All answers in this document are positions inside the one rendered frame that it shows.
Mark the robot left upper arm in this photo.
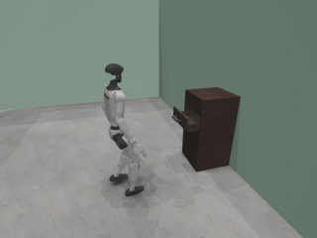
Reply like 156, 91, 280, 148
102, 84, 108, 111

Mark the robot right hand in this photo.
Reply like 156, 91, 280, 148
132, 144, 147, 162

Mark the robot right upper arm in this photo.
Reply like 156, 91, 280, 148
114, 91, 126, 126

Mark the handle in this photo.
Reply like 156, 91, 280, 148
171, 115, 182, 123

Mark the robot right thigh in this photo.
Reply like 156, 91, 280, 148
115, 135, 140, 169

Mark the right robot forearm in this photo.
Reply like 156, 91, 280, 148
118, 118, 138, 147

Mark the cabinet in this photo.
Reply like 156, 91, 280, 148
182, 87, 241, 172

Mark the drawer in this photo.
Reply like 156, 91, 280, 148
173, 106, 201, 133

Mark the robot right shin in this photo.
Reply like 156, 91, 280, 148
128, 163, 141, 191

